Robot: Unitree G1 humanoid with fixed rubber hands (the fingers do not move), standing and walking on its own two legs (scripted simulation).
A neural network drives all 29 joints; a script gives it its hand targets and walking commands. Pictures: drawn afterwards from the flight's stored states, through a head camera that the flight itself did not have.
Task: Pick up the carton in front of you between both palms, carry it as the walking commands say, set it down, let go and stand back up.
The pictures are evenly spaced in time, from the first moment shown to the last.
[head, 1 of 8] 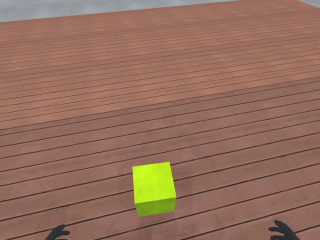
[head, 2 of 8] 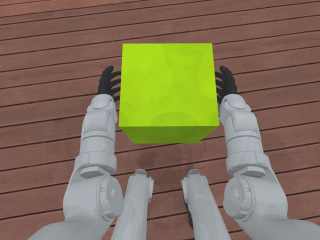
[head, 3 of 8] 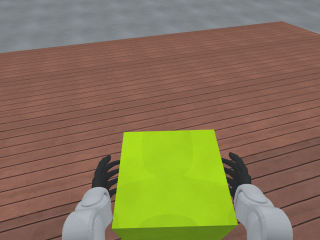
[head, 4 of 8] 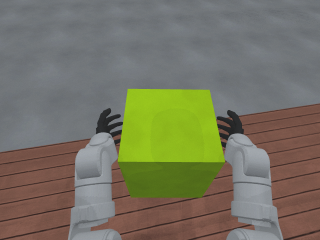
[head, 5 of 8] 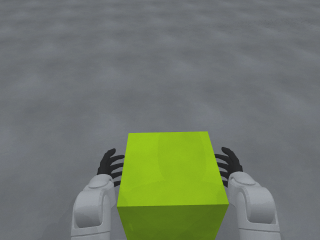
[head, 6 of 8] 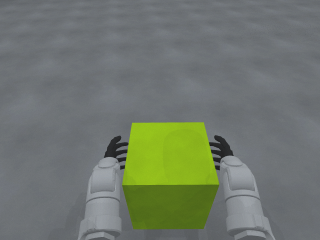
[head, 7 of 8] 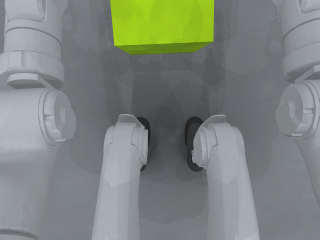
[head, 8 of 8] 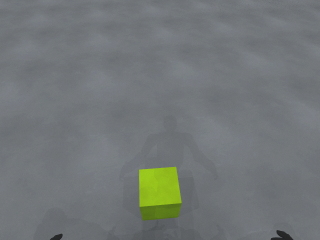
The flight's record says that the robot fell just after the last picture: no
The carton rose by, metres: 0.68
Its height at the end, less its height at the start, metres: -0.33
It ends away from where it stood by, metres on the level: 5.40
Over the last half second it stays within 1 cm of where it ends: yes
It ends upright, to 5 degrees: yes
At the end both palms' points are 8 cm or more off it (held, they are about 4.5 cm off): yes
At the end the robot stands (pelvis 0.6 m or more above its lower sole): yes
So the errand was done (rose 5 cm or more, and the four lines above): yes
